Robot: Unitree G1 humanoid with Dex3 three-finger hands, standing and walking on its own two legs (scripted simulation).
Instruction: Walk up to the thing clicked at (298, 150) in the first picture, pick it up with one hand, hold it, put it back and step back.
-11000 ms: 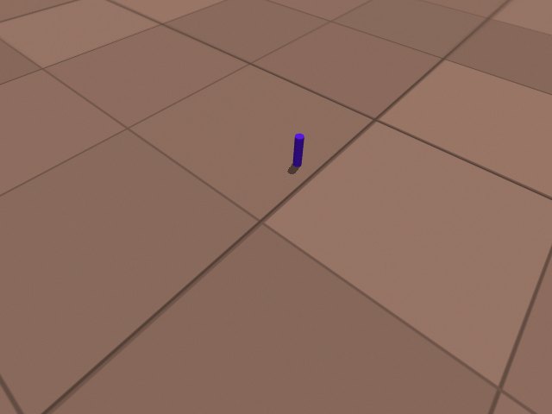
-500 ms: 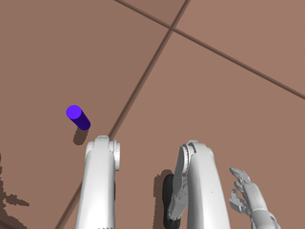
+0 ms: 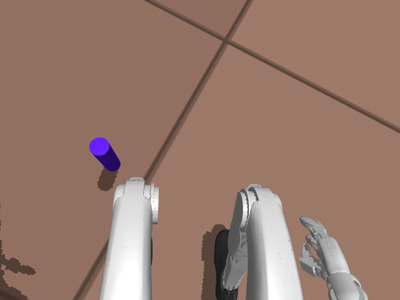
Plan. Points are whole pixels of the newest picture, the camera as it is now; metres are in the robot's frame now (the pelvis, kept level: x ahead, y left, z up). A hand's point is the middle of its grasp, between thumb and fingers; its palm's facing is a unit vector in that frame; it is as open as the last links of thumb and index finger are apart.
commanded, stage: approach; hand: left
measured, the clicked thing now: (106, 156) +0.41 +0.26 -0.30
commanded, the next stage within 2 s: close in in 0.52 s
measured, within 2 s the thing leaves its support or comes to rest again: neither
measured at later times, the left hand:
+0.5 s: hand (36, 170) +0.33 +0.37 -0.18, palm faces +0.22 -0.98 +0.04, open 17.5 cm
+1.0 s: hand (84, 169) +0.36 +0.30 -0.26, palm faces +0.25 -0.97 +0.06, open 17.6 cm
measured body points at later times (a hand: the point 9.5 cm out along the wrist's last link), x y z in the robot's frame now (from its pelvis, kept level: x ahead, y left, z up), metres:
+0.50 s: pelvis +0.00 +0.00 -0.08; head +0.22 +0.12 +0.29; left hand +0.31 +0.42 -0.17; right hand +0.22 -0.26 -0.15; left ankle +0.09 +0.13 -0.36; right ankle +0.11 -0.13 -0.36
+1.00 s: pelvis -0.02 +0.01 -0.12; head +0.19 +0.17 +0.25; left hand +0.34 +0.35 -0.26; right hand +0.18 -0.24 -0.14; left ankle +0.09 +0.13 -0.36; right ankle +0.11 -0.13 -0.36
